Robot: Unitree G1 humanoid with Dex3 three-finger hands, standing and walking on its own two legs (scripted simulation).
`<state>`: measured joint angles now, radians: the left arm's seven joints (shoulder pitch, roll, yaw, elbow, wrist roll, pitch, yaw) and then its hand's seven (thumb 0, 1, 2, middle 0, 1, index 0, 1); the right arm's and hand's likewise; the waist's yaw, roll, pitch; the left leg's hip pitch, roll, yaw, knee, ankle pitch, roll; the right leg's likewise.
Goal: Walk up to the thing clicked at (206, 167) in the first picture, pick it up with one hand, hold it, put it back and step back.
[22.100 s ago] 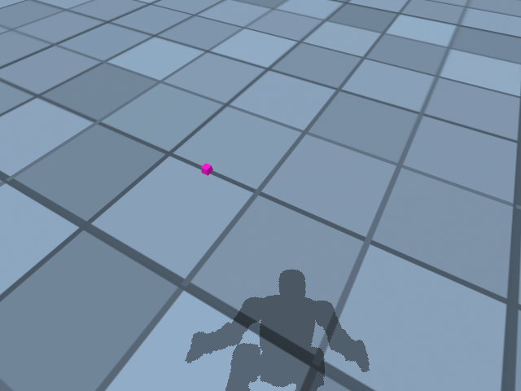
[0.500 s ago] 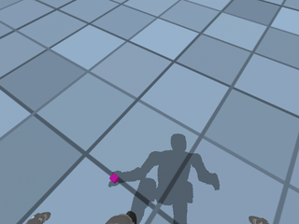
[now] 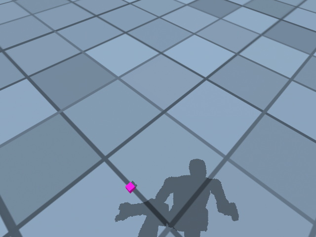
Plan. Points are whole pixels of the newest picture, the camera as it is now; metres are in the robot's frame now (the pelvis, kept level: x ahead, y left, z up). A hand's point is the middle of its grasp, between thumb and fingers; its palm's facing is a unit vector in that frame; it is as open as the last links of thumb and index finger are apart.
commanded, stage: walk up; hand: left
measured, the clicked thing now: (130, 187) +0.47 +0.20 -0.74
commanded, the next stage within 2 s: none
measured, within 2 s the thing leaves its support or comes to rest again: neither
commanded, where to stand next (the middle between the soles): +0.07 +0.00 m, yaw -5 degrees
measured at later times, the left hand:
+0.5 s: hand out of the picture +0.13 +0.25 -0.14, palm faces -0.08 -0.90 -0.42, open 7.3 cm
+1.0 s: hand out of the picture +0.09 +0.26 -0.15, palm faces -0.13 -0.93 -0.34, open 7.4 cm
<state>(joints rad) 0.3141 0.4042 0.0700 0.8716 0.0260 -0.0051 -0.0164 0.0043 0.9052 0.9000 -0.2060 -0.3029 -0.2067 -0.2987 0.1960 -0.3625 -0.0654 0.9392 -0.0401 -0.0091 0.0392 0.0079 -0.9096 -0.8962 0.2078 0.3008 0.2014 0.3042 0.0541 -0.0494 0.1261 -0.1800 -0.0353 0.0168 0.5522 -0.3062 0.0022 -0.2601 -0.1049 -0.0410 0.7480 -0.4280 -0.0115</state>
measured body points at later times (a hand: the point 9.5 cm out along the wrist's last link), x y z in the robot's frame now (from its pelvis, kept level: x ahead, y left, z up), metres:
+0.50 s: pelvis +0.01 -0.01 -0.01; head +0.06 -0.03 +0.44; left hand +0.13 +0.30 -0.11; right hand +0.09 -0.31 -0.15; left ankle -0.02 +0.13 -0.69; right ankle +0.11 -0.13 -0.73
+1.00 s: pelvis +0.00 +0.01 +0.00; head +0.02 +0.01 +0.45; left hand +0.09 +0.31 -0.12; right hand +0.04 -0.32 -0.11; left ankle -0.01 +0.13 -0.70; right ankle -0.01 -0.11 -0.73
